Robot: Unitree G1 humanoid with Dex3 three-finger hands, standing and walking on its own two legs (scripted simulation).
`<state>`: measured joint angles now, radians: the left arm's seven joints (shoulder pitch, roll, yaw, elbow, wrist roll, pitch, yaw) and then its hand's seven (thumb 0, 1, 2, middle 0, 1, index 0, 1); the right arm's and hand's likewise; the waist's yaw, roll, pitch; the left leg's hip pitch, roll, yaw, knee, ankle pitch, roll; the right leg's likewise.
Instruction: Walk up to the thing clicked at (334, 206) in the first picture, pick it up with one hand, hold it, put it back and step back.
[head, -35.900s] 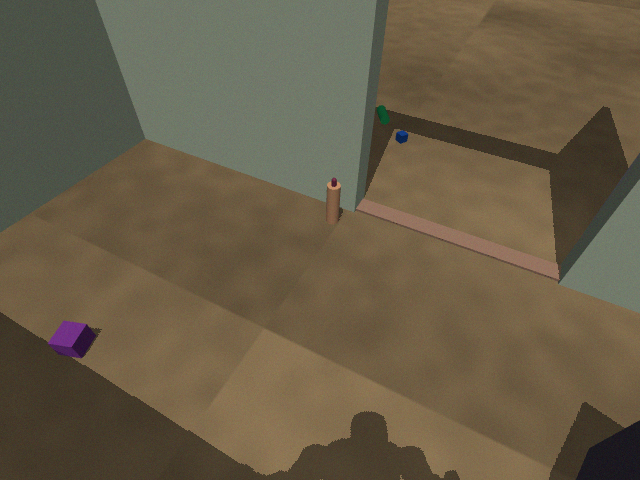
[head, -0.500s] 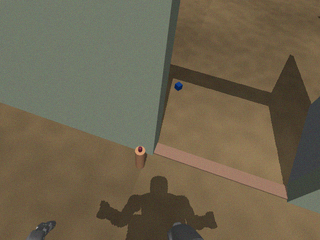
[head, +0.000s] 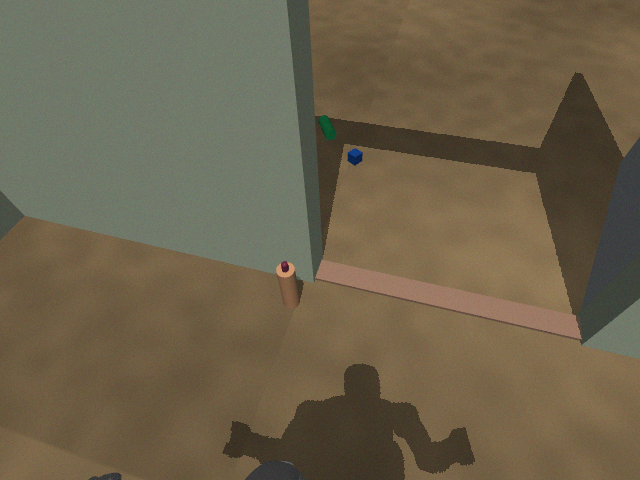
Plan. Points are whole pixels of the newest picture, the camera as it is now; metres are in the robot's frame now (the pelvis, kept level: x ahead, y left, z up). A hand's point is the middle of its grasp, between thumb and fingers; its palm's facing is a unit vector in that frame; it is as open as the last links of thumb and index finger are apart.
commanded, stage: step back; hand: left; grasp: from the side
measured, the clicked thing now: (288, 283) +0.78 +0.17 -0.64
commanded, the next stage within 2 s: stand in 1.68 s
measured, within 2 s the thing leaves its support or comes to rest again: neither
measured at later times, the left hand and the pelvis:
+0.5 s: hand out of the picture -0.11 +0.24 -0.17, palm faces -0.01 -0.93 -0.37, open 7.4 cm; pelvis -0.18 -0.04 -0.01, yaw -1 degrees
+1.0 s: hand out of the picture -0.21 +0.23 -0.14, palm faces +0.09 -0.91 -0.41, open 7.4 cm; pelvis -0.24 -0.06 +0.00, yaw +5 degrees
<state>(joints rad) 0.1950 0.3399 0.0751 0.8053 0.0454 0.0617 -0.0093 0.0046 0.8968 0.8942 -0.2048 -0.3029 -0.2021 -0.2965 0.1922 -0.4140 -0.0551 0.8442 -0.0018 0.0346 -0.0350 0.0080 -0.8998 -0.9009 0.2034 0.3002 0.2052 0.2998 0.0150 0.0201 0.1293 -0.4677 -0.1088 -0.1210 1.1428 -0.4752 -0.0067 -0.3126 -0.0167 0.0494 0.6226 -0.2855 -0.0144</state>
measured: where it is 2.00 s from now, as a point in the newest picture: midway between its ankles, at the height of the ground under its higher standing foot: outside the picture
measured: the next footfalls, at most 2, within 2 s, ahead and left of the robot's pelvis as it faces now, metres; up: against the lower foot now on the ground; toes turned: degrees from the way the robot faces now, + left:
left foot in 0.14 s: -0.05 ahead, +0.11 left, +0.00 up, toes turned +3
right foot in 0.54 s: -0.19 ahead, -0.19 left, +0.00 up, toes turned +2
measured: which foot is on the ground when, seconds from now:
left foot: up 0.00-0.12, down 0.14-0.58, up 0.60-0.88, down 0.90-1.00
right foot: down 0.00-0.16, up 0.18-0.52, down 0.54-0.94, up 0.96-1.00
